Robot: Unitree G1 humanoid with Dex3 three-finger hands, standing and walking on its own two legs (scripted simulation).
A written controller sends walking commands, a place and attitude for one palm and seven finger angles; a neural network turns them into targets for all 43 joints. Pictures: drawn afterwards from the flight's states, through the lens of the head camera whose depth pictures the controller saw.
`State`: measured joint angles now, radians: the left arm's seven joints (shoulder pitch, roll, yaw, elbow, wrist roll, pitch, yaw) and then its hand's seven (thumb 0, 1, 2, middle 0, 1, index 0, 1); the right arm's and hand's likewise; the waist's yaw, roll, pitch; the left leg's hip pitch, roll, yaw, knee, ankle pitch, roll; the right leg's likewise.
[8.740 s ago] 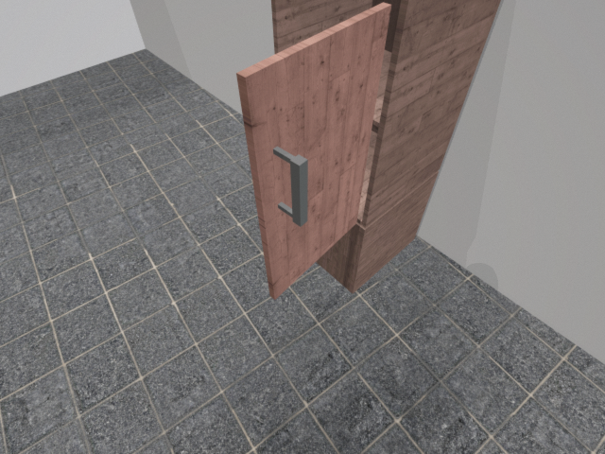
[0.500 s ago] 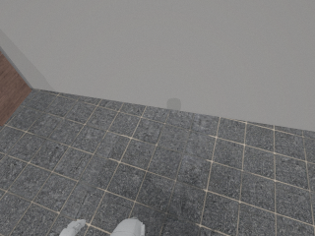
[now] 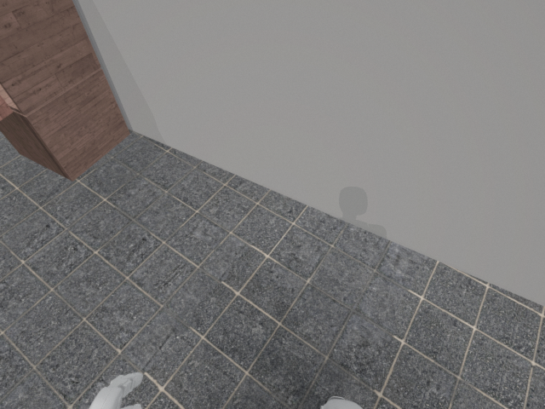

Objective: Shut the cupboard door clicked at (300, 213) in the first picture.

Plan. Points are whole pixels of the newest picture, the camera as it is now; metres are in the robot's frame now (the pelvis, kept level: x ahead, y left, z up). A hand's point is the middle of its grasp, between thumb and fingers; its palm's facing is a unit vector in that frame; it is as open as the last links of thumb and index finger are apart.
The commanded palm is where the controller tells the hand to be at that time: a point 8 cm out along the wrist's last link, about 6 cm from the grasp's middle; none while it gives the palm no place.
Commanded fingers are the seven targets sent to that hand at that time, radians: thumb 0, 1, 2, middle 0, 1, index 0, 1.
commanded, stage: walk to a spot facing it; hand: left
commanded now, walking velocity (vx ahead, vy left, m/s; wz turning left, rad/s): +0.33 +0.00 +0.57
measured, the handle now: out of the picture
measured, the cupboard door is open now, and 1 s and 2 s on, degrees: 95 95 95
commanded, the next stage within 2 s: turn to face it in 1.54 s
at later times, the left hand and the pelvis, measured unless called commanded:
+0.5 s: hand out of the picture +0.06 +0.20 -0.19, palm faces +0.35 -0.92 -0.19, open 7.4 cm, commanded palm none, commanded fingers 0.00 0.90 0.90 -0.20 -0.30 -0.20 -0.30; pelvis +0.18 +0.04 -0.02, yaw +16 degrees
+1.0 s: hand (161, 248) +0.43 +0.25 -0.15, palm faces +0.38 -0.91 -0.19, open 7.3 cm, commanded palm none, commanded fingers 0.00 0.90 0.90 -0.20 -0.30 -0.20 -0.30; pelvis +0.41 +0.05 +0.00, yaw +24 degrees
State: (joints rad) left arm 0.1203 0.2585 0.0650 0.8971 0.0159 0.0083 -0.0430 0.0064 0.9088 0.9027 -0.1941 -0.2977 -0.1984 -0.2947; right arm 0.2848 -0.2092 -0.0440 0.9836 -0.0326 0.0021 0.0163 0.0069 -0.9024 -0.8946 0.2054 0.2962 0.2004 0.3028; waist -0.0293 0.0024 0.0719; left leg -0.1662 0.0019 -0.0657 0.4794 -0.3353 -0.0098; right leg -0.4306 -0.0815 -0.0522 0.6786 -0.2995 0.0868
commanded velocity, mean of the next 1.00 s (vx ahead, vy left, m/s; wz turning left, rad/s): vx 0.36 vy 0.00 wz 0.29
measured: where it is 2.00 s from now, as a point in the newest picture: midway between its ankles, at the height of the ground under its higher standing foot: (216, 250)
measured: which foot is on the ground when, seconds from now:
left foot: down 0.00-0.02, up 0.04-0.40, down 0.42-0.86, up 0.88-1.00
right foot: up 0.00-0.02, down 0.04-0.42, up 0.44-0.82, down 0.84-1.00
